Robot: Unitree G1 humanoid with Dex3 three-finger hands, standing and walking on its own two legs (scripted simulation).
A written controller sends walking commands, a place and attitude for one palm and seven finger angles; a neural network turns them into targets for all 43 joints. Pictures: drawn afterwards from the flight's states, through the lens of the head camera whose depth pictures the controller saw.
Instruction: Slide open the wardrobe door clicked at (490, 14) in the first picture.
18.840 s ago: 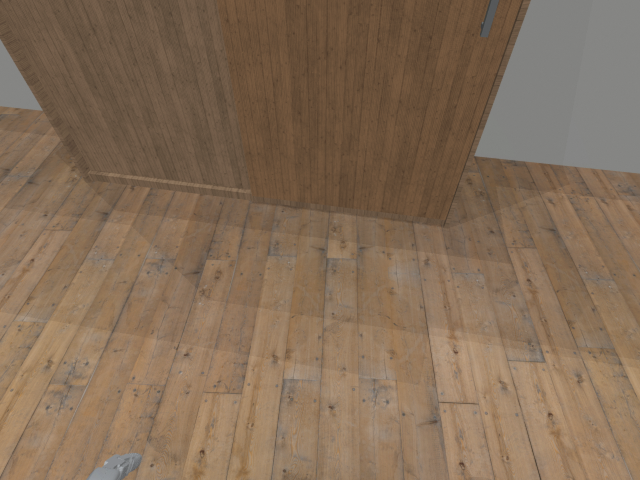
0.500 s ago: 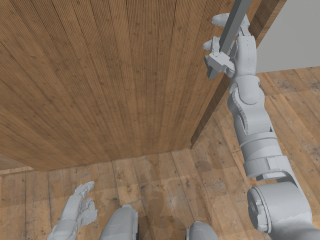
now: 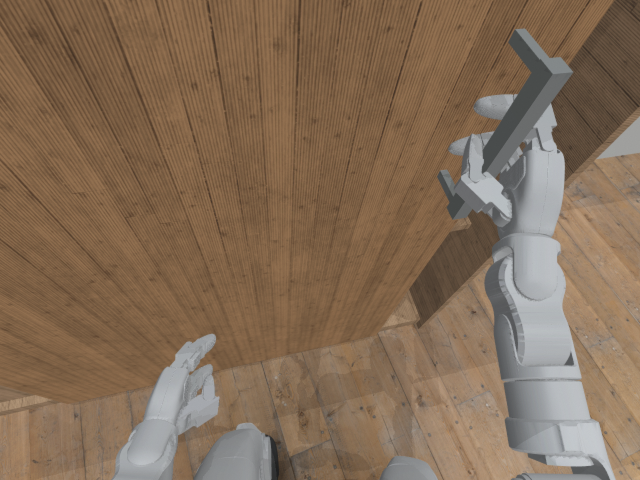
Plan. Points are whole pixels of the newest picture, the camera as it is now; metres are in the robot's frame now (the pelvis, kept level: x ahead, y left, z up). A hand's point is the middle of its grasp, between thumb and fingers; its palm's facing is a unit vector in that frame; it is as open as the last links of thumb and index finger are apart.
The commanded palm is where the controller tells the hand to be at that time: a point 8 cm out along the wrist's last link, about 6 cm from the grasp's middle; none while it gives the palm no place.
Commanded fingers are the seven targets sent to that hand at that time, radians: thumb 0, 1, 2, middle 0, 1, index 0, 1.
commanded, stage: step sideways, sliding the door along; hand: right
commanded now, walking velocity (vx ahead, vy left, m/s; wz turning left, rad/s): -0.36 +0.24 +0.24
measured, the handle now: (485, 140) +0.42 -0.19 +0.18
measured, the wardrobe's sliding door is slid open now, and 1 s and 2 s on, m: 0.15 0.52 0.59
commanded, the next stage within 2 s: stop walking and hold the door there in 1.82 s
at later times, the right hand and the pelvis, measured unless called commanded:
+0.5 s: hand (277, 216) +0.33 +0.03 +0.17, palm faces -0.04 +1.00 -0.03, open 6.1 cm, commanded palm +0.30 +0.03 +0.17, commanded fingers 0.00 -0.90 -0.90 0.45 1.40 0.45 1.40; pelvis -0.03 +0.09 +0.02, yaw +5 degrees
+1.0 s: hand (68, 251) +0.30 +0.20 +0.17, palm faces -0.09 +0.99 -0.05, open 6.1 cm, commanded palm +0.28 +0.19 +0.17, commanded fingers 0.00 -0.90 -0.90 0.45 1.40 0.45 1.40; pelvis -0.10 +0.25 +0.02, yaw +10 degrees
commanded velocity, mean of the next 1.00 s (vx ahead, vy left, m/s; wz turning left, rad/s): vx -0.22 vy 0.28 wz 0.12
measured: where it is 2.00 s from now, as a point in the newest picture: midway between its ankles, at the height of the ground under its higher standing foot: outside the picture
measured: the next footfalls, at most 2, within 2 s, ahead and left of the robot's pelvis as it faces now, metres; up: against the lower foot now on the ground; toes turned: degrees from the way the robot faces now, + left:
right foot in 0.34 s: +0.00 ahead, -0.07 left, +0.00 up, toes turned -4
left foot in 0.68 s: +0.01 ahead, +0.34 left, +0.00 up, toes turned +13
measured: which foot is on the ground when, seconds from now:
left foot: down 0.00-0.36, up 0.38-0.66, down 0.68-0.88, up 0.90-1.00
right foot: down 0.00-0.02, up 0.04-0.32, down 0.34-0.68, up 0.70-0.86, down 0.88-1.00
